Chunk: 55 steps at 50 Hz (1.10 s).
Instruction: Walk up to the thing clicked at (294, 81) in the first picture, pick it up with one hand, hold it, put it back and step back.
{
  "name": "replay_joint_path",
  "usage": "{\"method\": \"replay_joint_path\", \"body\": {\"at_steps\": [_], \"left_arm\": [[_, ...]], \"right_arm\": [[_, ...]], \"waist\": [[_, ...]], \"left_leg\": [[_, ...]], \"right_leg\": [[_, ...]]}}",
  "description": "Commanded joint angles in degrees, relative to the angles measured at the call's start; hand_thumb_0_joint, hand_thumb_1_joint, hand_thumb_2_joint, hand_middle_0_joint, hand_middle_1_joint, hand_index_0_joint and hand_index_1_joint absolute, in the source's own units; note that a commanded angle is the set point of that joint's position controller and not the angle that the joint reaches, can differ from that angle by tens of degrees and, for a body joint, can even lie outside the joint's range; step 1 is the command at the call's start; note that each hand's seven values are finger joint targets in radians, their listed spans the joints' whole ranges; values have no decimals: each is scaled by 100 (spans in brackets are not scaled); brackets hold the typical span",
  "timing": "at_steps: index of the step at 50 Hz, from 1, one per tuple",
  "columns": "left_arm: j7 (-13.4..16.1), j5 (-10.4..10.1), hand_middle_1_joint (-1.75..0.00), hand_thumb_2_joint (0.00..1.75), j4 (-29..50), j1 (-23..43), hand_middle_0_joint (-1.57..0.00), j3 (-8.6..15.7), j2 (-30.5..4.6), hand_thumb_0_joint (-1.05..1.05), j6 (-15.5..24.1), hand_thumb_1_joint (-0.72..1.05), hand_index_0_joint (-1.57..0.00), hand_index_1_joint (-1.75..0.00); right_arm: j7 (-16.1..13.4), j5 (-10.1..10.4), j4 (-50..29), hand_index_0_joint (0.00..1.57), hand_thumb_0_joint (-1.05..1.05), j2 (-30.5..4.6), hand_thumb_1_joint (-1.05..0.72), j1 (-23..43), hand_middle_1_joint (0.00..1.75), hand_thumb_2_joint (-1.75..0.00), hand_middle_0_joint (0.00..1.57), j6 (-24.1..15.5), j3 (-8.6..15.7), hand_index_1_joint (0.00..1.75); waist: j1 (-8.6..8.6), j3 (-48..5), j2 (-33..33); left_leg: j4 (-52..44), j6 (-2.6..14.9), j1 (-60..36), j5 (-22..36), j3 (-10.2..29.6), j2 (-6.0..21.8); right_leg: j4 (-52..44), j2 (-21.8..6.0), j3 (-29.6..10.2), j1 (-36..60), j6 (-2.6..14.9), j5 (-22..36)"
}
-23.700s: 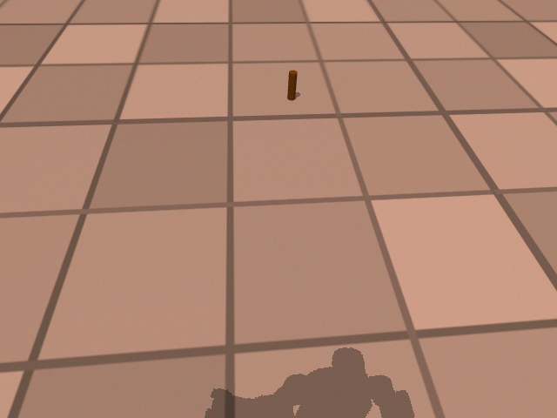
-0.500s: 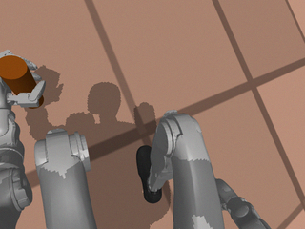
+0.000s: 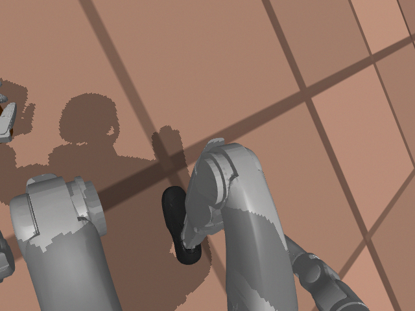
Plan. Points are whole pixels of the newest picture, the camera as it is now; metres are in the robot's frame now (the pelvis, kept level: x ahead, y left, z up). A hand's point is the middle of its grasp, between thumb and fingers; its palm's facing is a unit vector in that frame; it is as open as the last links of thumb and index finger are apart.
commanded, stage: lower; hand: left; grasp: from the side
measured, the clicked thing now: out of the picture +0.45 +0.24 -0.17
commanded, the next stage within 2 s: loosen in 0.72 s
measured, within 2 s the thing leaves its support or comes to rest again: rests again in 0.78 s
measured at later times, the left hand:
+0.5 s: hand out of the picture +0.45 +0.23 -0.17, palm faces +0.21 -0.98 -0.02, open 7.0 cm
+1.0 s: hand out of the picture +0.45 +0.22 -0.18, palm faces +0.20 -0.98 +0.00, open 7.0 cm
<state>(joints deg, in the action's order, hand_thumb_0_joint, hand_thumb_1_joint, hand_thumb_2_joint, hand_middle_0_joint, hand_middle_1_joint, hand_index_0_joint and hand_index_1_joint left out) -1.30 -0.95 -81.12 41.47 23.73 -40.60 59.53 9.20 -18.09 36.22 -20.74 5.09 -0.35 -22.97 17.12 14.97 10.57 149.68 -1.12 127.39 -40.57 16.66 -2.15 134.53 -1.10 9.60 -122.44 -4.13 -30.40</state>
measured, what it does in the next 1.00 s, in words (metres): stands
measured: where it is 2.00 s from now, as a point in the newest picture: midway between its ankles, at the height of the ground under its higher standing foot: (136, 266)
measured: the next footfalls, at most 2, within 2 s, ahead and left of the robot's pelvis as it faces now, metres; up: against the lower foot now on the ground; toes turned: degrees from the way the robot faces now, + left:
none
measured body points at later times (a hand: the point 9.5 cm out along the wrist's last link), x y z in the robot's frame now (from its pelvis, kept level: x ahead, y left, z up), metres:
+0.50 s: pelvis -0.01 +0.01 +0.00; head +0.24 +0.17 +0.33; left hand +0.43 +0.28 -0.17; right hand +0.13 -0.25 -0.05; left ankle +0.08 +0.12 -0.26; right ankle +0.16 -0.13 -0.26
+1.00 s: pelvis -0.01 +0.01 +0.00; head +0.24 +0.18 +0.32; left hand +0.43 +0.28 -0.18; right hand +0.12 -0.25 -0.04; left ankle +0.08 +0.12 -0.26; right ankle +0.16 -0.13 -0.26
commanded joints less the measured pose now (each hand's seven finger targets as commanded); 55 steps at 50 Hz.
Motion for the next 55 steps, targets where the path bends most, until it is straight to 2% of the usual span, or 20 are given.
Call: {"method": "replay_joint_path", "body": {"at_steps": [1, 4, 8, 12, 15, 17, 24, 30, 31, 37, 38, 41, 42, 43, 47, 49, 50, 51, 52, 55], "left_arm": [[136, -120, -145, 135, 1008, 1665, -131, 25, -817, 0, 659, 46, -132, -145], [187, -12, -146, 136, 895, 1688, -133, -12, -956, 0, 710, 50, -134, -146], [206, -12, -146, 136, 853, 1628, -132, -40, -1013, 0, 767, 50, -132, -146], [297, 27, -146, 137, 769, 1569, -132, 22, -1080, 0, 797, 47, -133, -146], [360, 47, -146, 137, 740, 1660, -133, -34, -1147, 0, 845, 48, -133, -146], [372, 57, -146, 137, 698, 1586, -134, -6, -1168, 0, 861, 48, -134, -147], [414, 50, -145, 136, 619, 1661, -133, -103, -1176, 0, 930, 48, -133, -145], [452, 51, -145, 137, 457, 1498, -135, -37, -1263, 0, 983, 51, -135, -146], [438, 60, -145, 136, 494, 1537, -135, -106, -1255, 0, 1009, 54, -136, -146], [443, 2, -144, 135, 485, 1592, -134, -98, -1327, 0, 1079, 48, -134, -145], [450, -7, -146, 137, 422, 1445, -136, -24, -1293, 0, 1068, 47, -136, -146], [461, -13, -143, 135, 433, 1559, -134, -92, -1336, 0, 1115, 47, -134, -144], [468, -8, -138, 127, 394, 1467, -139, -59, -1303, 0, 1114, 46, -138, -139], [467, 5, -130, 119, 459, 1418, -131, -55, -1386, 0, 1122, 38, -131, -131], [415, -111, -107, 87, 554, 1498, -114, -52, -1349, 0, 1172, 23, -115, -106], [400, -118, -102, 80, 531, 1489, -112, -18, -1384, 0, 1187, 16, -113, -102], [392, -102, -99, 77, 565, 1453, -109, -51, -1400, 0, 1197, 14, -110, -98], [380, -97, -97, 75, 512, 1449, -108, -85, -1336, 0, 1178, 10, -108, -96], [383, -100, -95, 72, 556, 1474, -107, -75, -1374, 0, 1177, 8, -107, -94], [363, -92, -81, 67, 527, 1385, -92, -81, -1319, 0, 1145, -6, -93, -82]], "right_arm": [[-66, -45, -110, 20, 0, -1976, -90, -398, 30, -91, 20, 19, 510, 30], [-65, -83, -117, 20, 0, -1989, -90, -330, 30, -90, 20, 21, 429, 30], [-72, -131, -117, 20, 0, -2006, -90, -272, 30, -90, 20, 40, 364, 30], [-76, -169, -174, 20, 0, -2061, -90, -209, 30, -90, 20, 73, 316, 30], [-65, -173, -212, 20, 0, -2054, -90, -109, 30, -91, 20, 74, 272, 30], [-61, -203, -190, 20, 0, -2062, -90, -162, 30, -91, 20, 84, 244, 30], [-57, -221, -262, 20, 0, -2100, -90, -60, 30, -90, 20, 72, 173, 30], [-49, -252, -283, 20, 0, -2123, -89, -53, 30, -90, 20, 77, 120, 30], [-50, -256, -292, 20, 0, -2146, -89, 10, 30, -90, 20, 73, 108, 30], [-48, -267, -314, 20, 0, -2140, -89, 37, 30, -90, 20, 47, 54, 30], [-49, -276, -304, 20, 0, -2157, -89, 6, 30, -90, 20, 52, 56, 30], [-43, -288, -296, 20, 0, -2181, -89, 37, 30, -90, 20, 36, 34, 30], [-35, -293, -308, 20, 0, -2171, -90, 23, 30, -90, 20, 37, 25, 30], [-32, -302, -307, 20, 0, -2172, -91, 48, 30, -90, 20, 39, 20, 30], [-39, -291, -321, 20, 0, -2190, -91, 83, 30, -90, 20, 20, 8, 30], [-39, -306, -294, 20, 0, -2237, -92, 27, 30, -90, 20, 24, 23, 30], [-36, -305, -277, 20, 0, -2229, -92, 57, 30, -90, 20, 19, 25, 30], [-41, -311, -286, 20, 0, -2211, -91, 39, 30, -90, 20, 20, 19, 30], [-40, -298, -299, 20, 0, -2204, -91, 77, 30, -90, 20, 18, 25, 30], [-42, -313, -301, 20, 0, -2225, -92, 85, 30, -90, 20, 27, 30, 30]], "waist": [[569, -3811, -2745], [606, -3620, -2865], [628, -3606, -2840], [653, -3461, -2935], [673, -3304, -2921], [706, -3401, -2917], [764, -3205, -2842], [756, -3203, -2829], [774, -3085, -2866], [798, -3106, -2769], [819, -3112, -2750], [860, -3043, -2778], [835, -3074, -2794], [773, -3113, -2835], [801, -3102, -2803], [838, -3094, -2896], [788, -3046, -2903], [836, -3088, -2886], [787, -3030, -2855], [808, -3021, -2854]], "left_leg": [[-1940, -22, -2291, 727, -423, 273], [-2002, -46, -2289, 672, -342, 289], [-1919, -27, -2311, 746, -337, 307], [-2021, -86, -2493, 839, -209, 348], [-2017, -55, -2330, 600, -213, 342], [-1967, -59, -2404, 751, -194, 353], [-1977, -54, -2377, 648, -107, 381], [-1969, -50, -2341, 588, -95, 368], [-2013, -67, -2333, 530, -59, 379], [-1881, -20, -2249, 616, -108, 369], [-1912, -39, -2347, 709, -60, 387], [-1914, -31, -2289, 548, -56, 386], [-1940, -52, -2362, 633, -31, 389], [-1941, -59, -2391, 616, -45, 394], [-1879, -42, -2342, 652, -63, 384], [-1926, -68, -2429, 656, -29, 395], [-1919, -67, -2437, 669, -31, 404], [-1899, -60, -2457, 687, -45, 397], [-1910, -53, -2361, 652, -61, 395], [-1927, -69, -2470, 720, -32, 409]], "right_leg": [[-848, 269, 642, 2100, 427, 732], [-812, 278, 712, 2043, 432, 688], [-843, 305, 697, 2161, 415, 768], [-784, 300, 799, 2028, 420, 830], [-820, 329, 799, 2008, 432, 661], [-804, 338, 815, 2104, 409, 777], [-822, 360, 847, 1988, 415, 720], [-844, 394, 905, 2084, 405, 702], [-813, 387, 937, 2000, 411, 650], [-870, 413, 895, 2144, 399, 744], [-866, 412, 930, 2162, 385, 819], [-882, 427, 944, 2152, 392, 710], [-873, 418, 955, 2158, 395, 754], [-859, 435, 964, 2150, 404, 725], [-865, 449, 968, 2174, 398, 790], [-853, 444, 999, 2158, 401, 785], [-835, 439, 983, 2150, 399, 805], [-862, 448, 976, 2191, 403, 810], [-876, 445, 969, 2157, 408, 778], [-869, 438, 990, 2140, 396, 837]]}}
